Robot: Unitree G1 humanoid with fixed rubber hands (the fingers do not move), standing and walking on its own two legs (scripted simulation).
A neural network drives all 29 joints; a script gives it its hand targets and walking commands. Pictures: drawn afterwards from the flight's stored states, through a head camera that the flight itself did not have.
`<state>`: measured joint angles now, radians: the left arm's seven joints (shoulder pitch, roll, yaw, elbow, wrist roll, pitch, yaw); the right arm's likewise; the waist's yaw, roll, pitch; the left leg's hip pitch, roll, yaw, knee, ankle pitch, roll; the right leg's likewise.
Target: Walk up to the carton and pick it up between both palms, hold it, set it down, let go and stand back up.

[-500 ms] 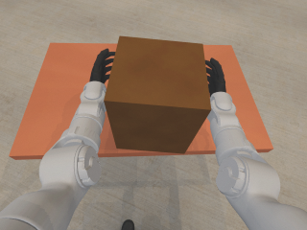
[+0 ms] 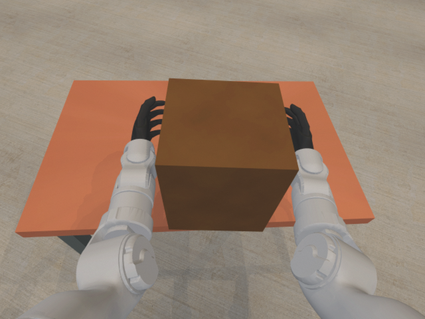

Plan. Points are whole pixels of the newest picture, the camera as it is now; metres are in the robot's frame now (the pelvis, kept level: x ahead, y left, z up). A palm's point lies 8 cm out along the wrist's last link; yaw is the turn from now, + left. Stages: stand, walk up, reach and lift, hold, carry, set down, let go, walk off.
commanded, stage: reach and lift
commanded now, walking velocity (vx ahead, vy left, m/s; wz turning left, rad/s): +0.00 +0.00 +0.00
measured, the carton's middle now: (219, 161) +0.41 +0.02 +0.03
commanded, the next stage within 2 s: none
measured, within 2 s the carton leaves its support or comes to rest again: leaves its support in 1.24 s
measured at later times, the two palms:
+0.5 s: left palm (146, 138) +0.41 +0.17 +0.08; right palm (304, 149) +0.42 -0.14 +0.08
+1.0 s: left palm (147, 139) +0.41 +0.17 +0.08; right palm (303, 150) +0.42 -0.14 +0.08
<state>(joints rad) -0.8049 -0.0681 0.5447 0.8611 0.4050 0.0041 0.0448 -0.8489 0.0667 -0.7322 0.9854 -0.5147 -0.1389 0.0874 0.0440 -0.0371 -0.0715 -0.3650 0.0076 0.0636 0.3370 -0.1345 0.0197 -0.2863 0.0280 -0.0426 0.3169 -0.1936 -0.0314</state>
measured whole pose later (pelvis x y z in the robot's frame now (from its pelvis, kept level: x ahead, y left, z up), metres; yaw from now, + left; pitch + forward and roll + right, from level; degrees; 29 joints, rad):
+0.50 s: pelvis +0.00 +0.00 +0.00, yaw -1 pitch +9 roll +0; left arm -0.82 -0.06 0.58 0.90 0.39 -0.03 0.02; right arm -0.83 0.10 -0.73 0.92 -0.52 -0.12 0.08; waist 0.05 -0.04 -0.06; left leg -0.35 0.01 0.09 0.31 -0.12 0.02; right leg -0.29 0.02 -0.04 0.32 -0.19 -0.03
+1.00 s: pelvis +0.00 +0.00 +0.00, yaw -1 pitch +10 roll +0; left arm -0.80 -0.06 0.54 0.89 0.38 -0.02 0.04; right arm -0.82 0.07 -0.70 0.96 -0.48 -0.15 0.07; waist 0.04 -0.04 -0.08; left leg -0.36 0.01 0.10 0.31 -0.12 0.03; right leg -0.30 0.02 -0.05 0.30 -0.18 -0.03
